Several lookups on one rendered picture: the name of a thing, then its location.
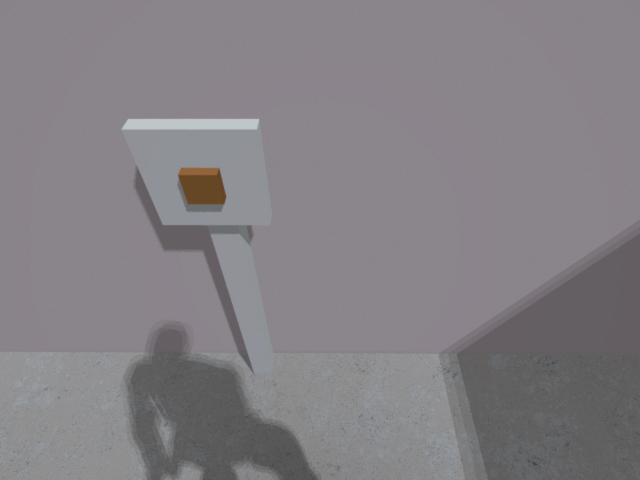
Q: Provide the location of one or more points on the button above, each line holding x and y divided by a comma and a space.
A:
202, 185

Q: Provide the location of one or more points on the panel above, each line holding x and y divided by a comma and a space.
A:
160, 148

